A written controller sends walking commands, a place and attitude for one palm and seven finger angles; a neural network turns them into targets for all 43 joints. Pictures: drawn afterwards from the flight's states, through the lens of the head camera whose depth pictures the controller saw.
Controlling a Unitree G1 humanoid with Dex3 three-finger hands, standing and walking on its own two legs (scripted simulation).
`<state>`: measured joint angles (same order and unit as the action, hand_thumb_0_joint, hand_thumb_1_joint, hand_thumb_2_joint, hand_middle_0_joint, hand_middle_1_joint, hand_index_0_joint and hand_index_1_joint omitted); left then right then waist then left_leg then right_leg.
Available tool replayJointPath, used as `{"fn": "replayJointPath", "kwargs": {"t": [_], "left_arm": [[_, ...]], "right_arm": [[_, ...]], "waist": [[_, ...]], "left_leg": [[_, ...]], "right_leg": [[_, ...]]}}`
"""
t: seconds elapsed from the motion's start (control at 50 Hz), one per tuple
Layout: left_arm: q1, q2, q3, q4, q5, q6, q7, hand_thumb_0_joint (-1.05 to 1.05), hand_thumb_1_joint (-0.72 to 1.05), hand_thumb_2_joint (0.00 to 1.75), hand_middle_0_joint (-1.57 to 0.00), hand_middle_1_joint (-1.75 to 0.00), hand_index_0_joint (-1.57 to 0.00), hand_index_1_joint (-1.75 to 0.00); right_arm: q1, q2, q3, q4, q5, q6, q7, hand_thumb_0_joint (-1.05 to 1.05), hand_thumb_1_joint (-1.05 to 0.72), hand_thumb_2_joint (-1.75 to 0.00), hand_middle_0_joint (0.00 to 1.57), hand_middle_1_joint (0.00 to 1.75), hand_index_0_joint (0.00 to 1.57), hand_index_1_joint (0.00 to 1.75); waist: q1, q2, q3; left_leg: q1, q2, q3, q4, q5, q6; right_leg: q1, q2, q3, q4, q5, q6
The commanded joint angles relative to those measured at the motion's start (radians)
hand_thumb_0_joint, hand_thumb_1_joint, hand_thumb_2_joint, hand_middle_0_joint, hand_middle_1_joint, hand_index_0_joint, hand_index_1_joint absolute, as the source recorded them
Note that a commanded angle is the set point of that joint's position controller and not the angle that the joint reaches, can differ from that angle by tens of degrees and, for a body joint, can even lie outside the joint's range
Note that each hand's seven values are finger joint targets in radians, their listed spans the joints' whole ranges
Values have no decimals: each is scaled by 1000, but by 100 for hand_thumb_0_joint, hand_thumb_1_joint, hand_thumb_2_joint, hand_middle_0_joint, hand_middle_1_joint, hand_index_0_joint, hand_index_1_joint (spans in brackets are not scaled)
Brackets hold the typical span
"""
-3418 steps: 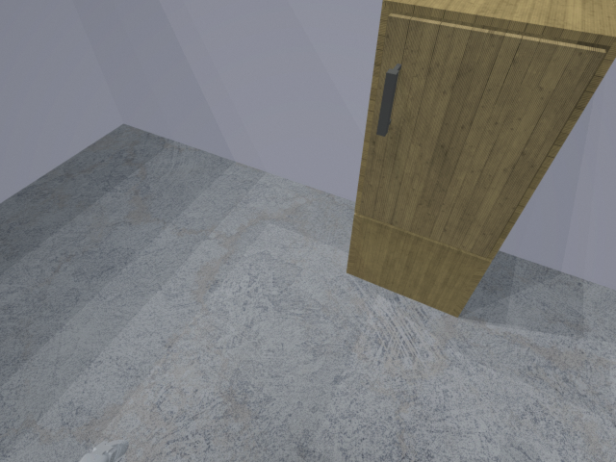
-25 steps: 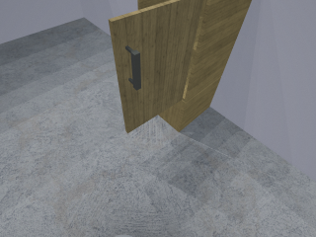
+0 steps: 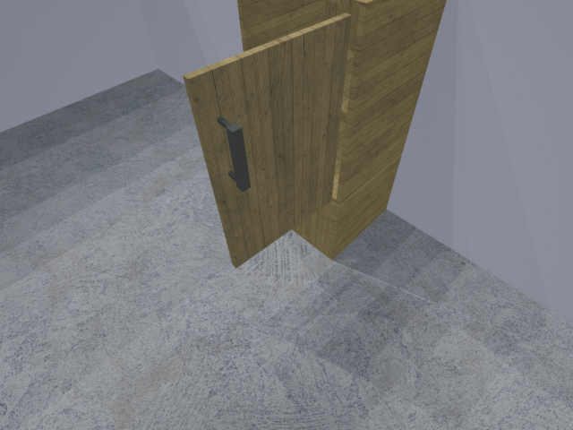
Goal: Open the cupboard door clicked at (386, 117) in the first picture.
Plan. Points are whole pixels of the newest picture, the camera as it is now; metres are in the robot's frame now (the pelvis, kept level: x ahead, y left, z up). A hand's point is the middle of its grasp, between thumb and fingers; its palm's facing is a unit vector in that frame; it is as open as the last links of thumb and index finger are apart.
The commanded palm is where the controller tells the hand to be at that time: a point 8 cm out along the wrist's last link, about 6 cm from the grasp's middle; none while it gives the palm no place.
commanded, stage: let the arm hang, fingers relaxed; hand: left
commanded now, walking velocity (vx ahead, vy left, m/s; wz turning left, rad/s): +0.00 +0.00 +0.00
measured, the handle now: (233, 154) +0.61 +0.15 +0.02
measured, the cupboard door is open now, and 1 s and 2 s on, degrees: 86 86 86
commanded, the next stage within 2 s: look to check the result in 0.14 s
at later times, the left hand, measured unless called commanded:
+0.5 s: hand out of the picture +0.09 +0.23 -0.15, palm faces -0.01 -0.94 -0.34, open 7.4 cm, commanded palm none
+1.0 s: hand out of the picture +0.10 +0.22 -0.16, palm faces -0.02 -0.95 -0.32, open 7.4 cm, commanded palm none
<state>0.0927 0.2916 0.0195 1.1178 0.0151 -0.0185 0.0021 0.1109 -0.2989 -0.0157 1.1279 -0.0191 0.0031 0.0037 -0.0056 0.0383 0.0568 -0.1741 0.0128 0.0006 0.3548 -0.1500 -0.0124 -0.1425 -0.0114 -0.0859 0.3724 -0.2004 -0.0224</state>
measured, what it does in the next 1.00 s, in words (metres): stands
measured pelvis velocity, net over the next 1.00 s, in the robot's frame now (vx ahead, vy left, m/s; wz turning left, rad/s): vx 0.03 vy -0.01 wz -0.01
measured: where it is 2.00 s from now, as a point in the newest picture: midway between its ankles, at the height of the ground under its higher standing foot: outside the picture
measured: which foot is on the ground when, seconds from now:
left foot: down 0.00-1.00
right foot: down 0.00-1.00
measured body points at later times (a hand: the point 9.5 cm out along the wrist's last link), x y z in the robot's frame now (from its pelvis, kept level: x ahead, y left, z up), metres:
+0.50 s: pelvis +0.02 -0.01 +0.00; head +0.05 -0.02 +0.45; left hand +0.09 +0.28 -0.13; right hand +0.09 -0.30 -0.15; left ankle +0.03 +0.13 -0.75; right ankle +0.00 -0.10 -0.75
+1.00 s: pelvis +0.03 -0.01 +0.00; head +0.05 -0.02 +0.45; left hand +0.10 +0.27 -0.13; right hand +0.09 -0.30 -0.14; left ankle +0.03 +0.13 -0.75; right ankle +0.00 -0.10 -0.75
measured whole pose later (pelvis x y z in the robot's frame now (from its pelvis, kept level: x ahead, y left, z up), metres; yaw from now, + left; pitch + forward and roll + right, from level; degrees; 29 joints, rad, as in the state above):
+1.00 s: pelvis +0.03 -0.01 +0.00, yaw -1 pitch -1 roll +0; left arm 0.12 0.29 0.02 1.14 0.01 -0.02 0.01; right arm 0.11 -0.31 -0.01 1.13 -0.02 0.00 -0.01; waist -0.01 0.02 0.06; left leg -0.11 0.04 0.01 0.30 -0.17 -0.03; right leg -0.07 0.02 -0.08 0.30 -0.21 -0.04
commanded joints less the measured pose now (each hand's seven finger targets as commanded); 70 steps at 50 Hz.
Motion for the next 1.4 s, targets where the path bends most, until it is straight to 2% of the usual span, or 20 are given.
{"fn": "replayJointPath", "kwargs": {"t": [0.0,0.1,0.24,0.36,0.48,0.52,0.56,0.72,0.8,0.88,0.92,0.98,1.14,1.2,1.24,1.28,1.38], "left_arm": [[-6,207,35,-45,-4,-18,13,0,90,90,-20,-30,-20,-30],[-19,211,37,-45,-4,-18,12,0,90,90,-20,-30,-20,-30],[-16,213,37,-44,-5,-21,13,0,90,90,-20,-30,-20,-30],[-11,214,36,-39,-6,-21,15,0,90,90,-20,-30,-20,-30],[-2,213,34,-34,-7,-19,16,0,90,90,-20,-30,-20,-30],[2,216,35,-35,-6,-20,17,0,90,90,-20,-30,-20,-30],[-3,213,33,-32,-7,-19,16,0,90,90,-20,-30,-20,-30],[9,212,35,-35,-6,-20,18,0,90,90,-20,-30,-20,-30],[8,207,33,-33,-7,-19,17,0,90,90,-20,-30,-20,-30],[9,205,32,-34,-8,-20,18,0,90,90,-20,-30,-20,-30],[16,203,35,-36,-7,-21,19,0,90,90,-20,-30,-20,-30],[16,198,32,-32,-8,-19,17,0,90,90,-20,-30,-20,-30],[24,190,31,-30,-8,-19,18,0,90,90,-20,-30,-20,-30],[25,191,30,-30,-9,-20,18,0,90,90,-20,-30,-20,-30],[26,189,31,-31,-9,-19,19,0,90,90,-20,-30,-20,-30],[28,184,28,-32,-9,-18,18,0,90,90,-20,-30,-20,-30],[32,181,29,-31,-9,-18,18,0,90,90,-20,-30,-20,-30]], "right_arm": [[-16,-181,-27,-51,-3,-20,-16,0,-90,-90,20,30,20,30],[-27,-188,-25,-50,-3,-21,-17,0,-90,-90,20,30,20,30],[-29,-198,-23,-54,-1,-22,-20,0,-90,-90,20,30,20,30],[-23,-202,-23,-55,0,-20,-24,0,-90,-90,20,30,20,30],[-22,-200,-22,-52,0,-17,-25,0,-90,-90,20,30,20,30],[-22,-199,-23,-54,3,-15,-25,0,-90,-90,20,30,20,30],[-21,-198,-22,-51,0,-16,-25,0,-90,-90,20,30,20,30],[-18,-193,-22,-53,3,-16,-26,0,-90,-90,20,30,20,30],[-15,-189,-21,-49,0,-17,-26,0,-90,-90,20,30,20,30],[-11,-185,-20,-49,1,-17,-27,0,-90,-90,20,30,20,30],[-12,-184,-21,-52,2,-17,-28,0,-90,-90,20,30,20,30],[-9,-181,-19,-47,1,-18,-28,0,-90,-90,20,30,20,30],[-1,-174,-18,-44,1,-18,-29,0,-90,-90,20,30,20,30],[6,-174,-18,-44,1,-20,-30,0,-90,-90,20,30,20,30],[10,-171,-19,-44,2,-19,-31,0,-90,-90,20,30,20,30],[9,-171,-18,-43,1,-19,-30,0,-90,-90,20,30,20,30],[13,-167,-19,-41,1,-19,-30,0,-90,-90,20,30,20,30]], "waist": [[5,-29,-86],[3,-30,-73],[2,-15,-106],[1,-37,-113],[0,-37,-96],[1,-57,-83],[-1,-44,-83],[2,-63,-83],[0,-34,-85],[1,-39,-88],[2,-60,-90],[2,-33,-77],[1,-28,-77],[1,-35,-92],[0,-48,-88],[1,-26,-76],[1,-46,-77]], "left_leg": [[36,101,-82,-56,121,32],[40,103,-78,-66,121,27],[72,108,-72,-60,157,25],[95,112,-68,-56,189,26],[99,112,-63,-59,178,26],[99,109,-63,-61,164,27],[99,111,-63,-62,168,26],[104,109,-59,-62,168,27],[101,109,-59,-68,163,24],[102,110,-56,-66,172,23],[109,111,-55,-62,180,26],[99,111,-54,-69,172,23],[102,111,-55,-69,168,24],[107,112,-54,-67,189,24],[106,113,-54,-66,186,25],[100,112,-54,-69,177,24],[103,112,-58,-72,178,25]], "right_leg": [[31,-130,123,-88,112,-26],[36,-129,125,-103,116,-24],[65,-132,125,-104,180,-25],[73,-130,121,-102,237,-24],[66,-129,120,-110,235,-23],[54,-125,121,-118,219,-21],[59,-127,120,-116,223,-23],[61,-125,120,-120,233,-19],[68,-127,124,-119,225,-22],[74,-126,124,-118,243,-22],[71,-124,120,-118,257,-20],[69,-125,123,-120,240,-22],[66,-124,122,-123,221,-22],[81,-125,120,-116,257,-22],[77,-124,115,-117,253,-22],[70,-123,121,-119,235,-23],[69,-121,118,-120,227,-22]]}}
